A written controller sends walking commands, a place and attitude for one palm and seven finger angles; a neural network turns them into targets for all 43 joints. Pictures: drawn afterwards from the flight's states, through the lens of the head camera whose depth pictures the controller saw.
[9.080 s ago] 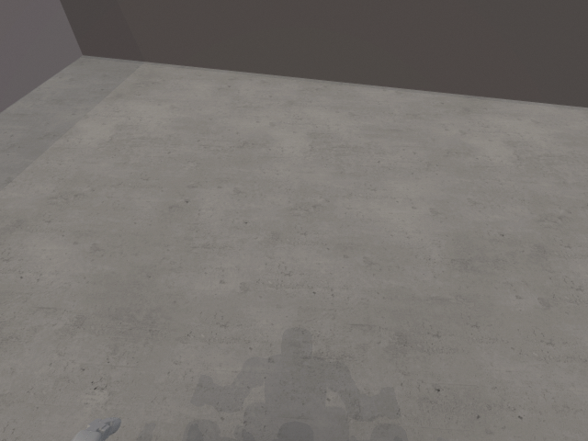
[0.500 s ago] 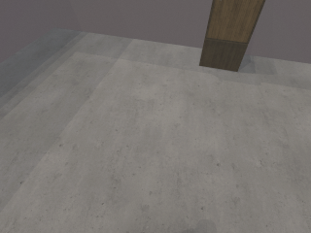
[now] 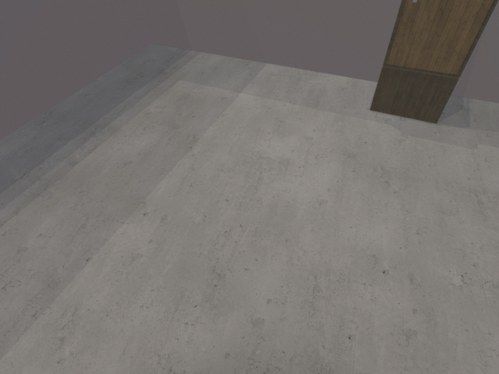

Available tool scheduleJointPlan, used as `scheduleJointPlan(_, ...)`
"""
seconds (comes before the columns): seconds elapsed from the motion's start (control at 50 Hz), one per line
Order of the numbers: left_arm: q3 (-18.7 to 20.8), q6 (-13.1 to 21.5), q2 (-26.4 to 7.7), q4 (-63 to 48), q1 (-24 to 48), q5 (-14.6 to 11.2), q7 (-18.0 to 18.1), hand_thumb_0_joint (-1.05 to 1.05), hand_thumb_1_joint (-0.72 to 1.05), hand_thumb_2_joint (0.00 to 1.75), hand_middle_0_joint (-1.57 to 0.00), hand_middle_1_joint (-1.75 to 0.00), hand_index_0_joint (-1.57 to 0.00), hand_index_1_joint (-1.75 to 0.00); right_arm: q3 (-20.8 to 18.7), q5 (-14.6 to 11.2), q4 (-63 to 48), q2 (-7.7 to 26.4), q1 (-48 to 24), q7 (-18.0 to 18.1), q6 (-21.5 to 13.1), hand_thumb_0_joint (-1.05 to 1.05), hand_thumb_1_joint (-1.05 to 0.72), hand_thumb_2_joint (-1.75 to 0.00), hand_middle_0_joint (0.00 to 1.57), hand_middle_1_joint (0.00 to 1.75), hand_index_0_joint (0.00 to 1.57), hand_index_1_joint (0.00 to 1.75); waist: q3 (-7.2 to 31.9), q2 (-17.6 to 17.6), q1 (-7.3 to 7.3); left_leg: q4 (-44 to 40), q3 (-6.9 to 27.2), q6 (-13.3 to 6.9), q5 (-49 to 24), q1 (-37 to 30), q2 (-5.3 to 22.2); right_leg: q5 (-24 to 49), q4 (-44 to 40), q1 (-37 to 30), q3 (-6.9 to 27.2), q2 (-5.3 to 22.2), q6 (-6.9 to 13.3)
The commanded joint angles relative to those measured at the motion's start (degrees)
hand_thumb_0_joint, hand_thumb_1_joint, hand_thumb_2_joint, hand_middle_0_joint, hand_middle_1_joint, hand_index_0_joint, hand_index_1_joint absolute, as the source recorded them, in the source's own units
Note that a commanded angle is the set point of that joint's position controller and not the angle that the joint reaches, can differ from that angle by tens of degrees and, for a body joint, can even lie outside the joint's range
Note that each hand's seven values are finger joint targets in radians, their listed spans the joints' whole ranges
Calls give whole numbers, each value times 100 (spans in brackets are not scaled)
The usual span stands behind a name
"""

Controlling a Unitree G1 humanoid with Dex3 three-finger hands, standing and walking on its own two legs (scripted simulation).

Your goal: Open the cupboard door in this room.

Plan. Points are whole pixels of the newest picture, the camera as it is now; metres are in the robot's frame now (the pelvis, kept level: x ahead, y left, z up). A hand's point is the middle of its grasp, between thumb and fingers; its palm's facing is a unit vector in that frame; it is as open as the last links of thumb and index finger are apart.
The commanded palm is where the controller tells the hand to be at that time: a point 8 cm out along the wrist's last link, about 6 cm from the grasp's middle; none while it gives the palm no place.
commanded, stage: stand and wait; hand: left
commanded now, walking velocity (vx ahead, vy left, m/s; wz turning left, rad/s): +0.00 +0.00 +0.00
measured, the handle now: out of the picture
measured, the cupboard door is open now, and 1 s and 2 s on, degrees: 0 0 0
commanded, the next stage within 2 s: turn or walk to find it in 0.74 s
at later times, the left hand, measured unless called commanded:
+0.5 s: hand out of the picture -0.05 +0.21 -0.18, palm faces +0.05 -0.98 -0.18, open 7.4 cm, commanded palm none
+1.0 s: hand out of the picture -0.03 +0.20 -0.17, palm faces +0.01 -0.98 -0.19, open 7.4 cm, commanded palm none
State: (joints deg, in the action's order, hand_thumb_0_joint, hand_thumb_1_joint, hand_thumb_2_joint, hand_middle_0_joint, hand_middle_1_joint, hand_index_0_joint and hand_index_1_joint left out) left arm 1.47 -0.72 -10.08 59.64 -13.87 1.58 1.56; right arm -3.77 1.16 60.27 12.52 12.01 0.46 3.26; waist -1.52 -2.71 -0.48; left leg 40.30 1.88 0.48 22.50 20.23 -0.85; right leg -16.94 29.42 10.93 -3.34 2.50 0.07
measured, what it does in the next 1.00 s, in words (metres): steps on the spot: left foot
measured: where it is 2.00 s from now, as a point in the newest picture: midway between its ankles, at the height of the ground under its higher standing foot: outside the picture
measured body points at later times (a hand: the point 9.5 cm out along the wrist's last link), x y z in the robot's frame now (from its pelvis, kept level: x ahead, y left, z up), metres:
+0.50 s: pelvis -0.03 +0.04 +0.01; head -0.03 +0.05 +0.45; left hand -0.05 +0.27 -0.16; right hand +0.01 -0.19 -0.15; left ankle -0.04 +0.14 -0.74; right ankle -0.01 -0.12 -0.74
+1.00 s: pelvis -0.03 +0.03 +0.00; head -0.01 +0.03 +0.45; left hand -0.03 +0.25 -0.16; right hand -0.04 -0.20 -0.16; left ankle -0.04 +0.14 -0.74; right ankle -0.01 -0.12 -0.74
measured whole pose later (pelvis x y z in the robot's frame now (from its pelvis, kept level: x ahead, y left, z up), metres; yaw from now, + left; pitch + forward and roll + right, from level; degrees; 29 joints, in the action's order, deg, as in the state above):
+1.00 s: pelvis -0.03 +0.03 +0.00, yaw +0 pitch -1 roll +0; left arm 0.2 -0.1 -8.9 65.5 -14.8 1.2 1.3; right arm -1.4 0.6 65.5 9.1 15.7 1.3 -0.4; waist -2.5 0.1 0.0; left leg 24.9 -3.8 -0.5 14.4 9.2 0.7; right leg -11.7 25.0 11.9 -2.2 3.7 -2.3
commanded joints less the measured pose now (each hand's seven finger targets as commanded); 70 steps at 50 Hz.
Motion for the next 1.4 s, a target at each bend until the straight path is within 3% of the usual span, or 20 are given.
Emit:
scheduleJointPlan(0.0,99,105,-834,-264,218,-9,20,0,90,90,-20,-30,-20,-30,-27,-36,-187,242,158,-10,-96,0,-90,-90,20,30,20,30,-677,1284,140,980,-139,-6,139,68,240,221,-1609,976,1094,1237,695)
scheduleJointPlan(0.08,101,145,-907,-59,-306,6,17,0,90,90,-20,-30,-20,-30,59,-66,-196,159,-22,27,-186,0,-90,-90,20,30,20,30,-332,1240,-67,-144,-362,73,111,-152,293,1366,-1202,245,945,1167,714)
scheduleJointPlan(0.12,87,146,-894,20,-325,-31,30,0,90,90,-20,-30,-20,-30,115,-76,-97,128,139,56,-258,0,-90,-90,20,30,20,30,-146,1056,12,-1162,-383,84,-536,-745,310,1435,-953,271,847,1038,546)
scheduleJointPlan(0.14,71,139,-824,46,-299,-70,32,0,90,90,-20,-30,-20,-30,125,-91,4,168,296,70,-318,0,-90,-90,20,30,20,30,55,772,80,-1761,-248,53,-1121,-1216,366,1384,-710,349,742,899,362)
scheduleJointPlan(0.16,53,135,-680,51,-369,-108,24,0,90,90,-20,-30,-20,-30,116,-76,48,357,386,90,-408,0,-90,-90,20,30,20,30,286,167,50,-1926,186,-61,-1973,-1596,771,1299,-386,466,496,584,138)
scheduleJointPlan(0.18,12,124,-518,92,-518,-127,18,0,90,90,-20,-30,-20,-30,105,-56,40,558,258,118,-455,0,-90,-90,20,30,20,30,409,-282,-88,-1873,532,-253,-2566,-1525,1189,1063,-360,379,314,392,-20)
scheduleJointPlan(0.2,-3,112,-492,157,-498,-107,15,0,90,90,-20,-30,-20,-30,97,-64,31,636,84,129,-433,0,-90,-90,20,30,20,30,372,-185,-126,-1873,469,-300,-2378,-1290,1289,752,-505,139,261,338,-83)
scheduleJointPlan(0.24,-30,95,-515,280,-293,-85,12,0,90,90,-20,-30,-20,-30,141,-78,123,503,22,147,-468,0,-90,-90,20,30,20,30,167,-648,-79,-2125,359,-273,-2373,-942,1090,952,-491,-209,78,365,-174)
scheduleJointPlan(0.38,-104,89,-468,561,-506,-69,5,0,90,90,-20,-30,-20,-30,168,-96,245,352,244,166,-458,0,-90,-90,20,30,20,30,-293,35,-43,-2317,193,-176,-1372,-778,873,947,-916,-211,192,453,-143)
scheduleJointPlan(0.46,-126,69,-461,592,-531,-57,5,0,90,90,-20,-30,-20,-30,170,-88,255,396,323,146,-443,0,-90,-90,20,30,20,30,-566,180,-39,-2599,272,-186,-635,-550,856,675,-949,-109,186,430,-171)
scheduleJointPlan(0.54,-114,82,-494,589,-554,-54,5,0,90,90,-20,-30,-20,-30,163,-86,256,429,383,133,-461,0,-90,-90,20,30,20,30,-473,184,-58,-2691,293,-212,-470,-537,844,696,-928,-183,193,440,-175)
scheduleJointPlan(0.74,-85,126,-522,544,-516,-66,23,0,90,90,-20,-30,-20,-30,168,-91,340,331,572,135,-485,0,-90,-90,20,30,20,30,-284,347,-21,-2396,47,-193,-1124,-858,782,918,-975,-86,317,488,-114)
scheduleJointPlan(0.82,11,3,-543,436,-369,-59,-5,0,90,90,-20,-30,-20,-30,111,-79,308,350,585,184,-385,0,-90,-90,20,30,20,30,-457,107,11,-2215,-9,-215,-844,-755,937,833,-658,333,413,351,-85)
scheduleJointPlan(0.9,-36,131,-599,491,-480,-55,15,0,90,90,-20,-30,-20,-30,142,-92,318,383,569,132,-460,0,-90,-90,20,30,20,30,-300,412,-28,-2319,60,-206,-669,-575,767,614,-921,-57,453,422,-73)
scheduleJointPlan(0.96,-24,137,-538,441,-441,-78,37,0,90,90,-20,-30,-20,-30,162,-75,305,243,588,108,-462,0,-90,-90,20,30,20,30,-170,355,-6,-2071,-7,-179,-1274,-678,729,829,-766,-15,371,510,-67)
scheduleJointPlan(1.04,23,100,-591,329,-416,-70,61,0,90,90,-20,-30,-20,-30,149,-68,232,222,561,88,-394,0,-90,-90,20,30,20,30,-157,314,-32,-1825,21,-165,-1424,-424,710,871,-570,-16,288,580,-72)
scheduleJointPlan(1.1,7,130,-576,316,-411,-73,62,0,90,90,-20,-30,-20,-30,148,-67,239,174,645,93,-391,0,-90,-90,20,30,20,30,0,469,17,-1654,-38,-126,-1547,-628,655,977,-639,51,353,645,-9)
scheduleJointPlan(1.14,5,146,-576,296,-340,-78,61,0,90,90,-20,-30,-20,-30,160,-63,263,175,674,99,-404,0,-90,-90,20,30,20,30,31,335,37,-1683,-13,-119,-1696,-702,686,1102,-604,29,318,614,-5)
scheduleJointPlan(1.34,6,219,-805,356,-213,-69,23,0,90,90,-20,-30,-20,-30,128,-80,264,522,428,126,-473,0,-90,-90,20,30,20,30,-223,321,23,-1984,27,-143,-1577,-906,757,1010,-923,47,376,520,21)
scheduleJointPlan(1.38,-5,172,-634,357,-240,-75,20,0,90,90,-20,-30,-20,-30,144,-71,276,345,502,147,-458,0,-90,-90,20,30,20,30,-173,257,53,-1895,-79,-118,-1640,-1046,790,1240,-872,137,455,493,25)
